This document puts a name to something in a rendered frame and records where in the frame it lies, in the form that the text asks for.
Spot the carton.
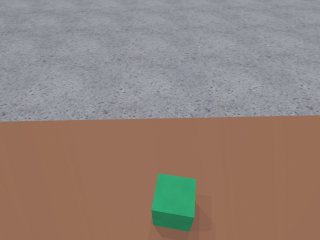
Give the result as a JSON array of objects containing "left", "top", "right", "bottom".
[{"left": 151, "top": 173, "right": 196, "bottom": 232}]

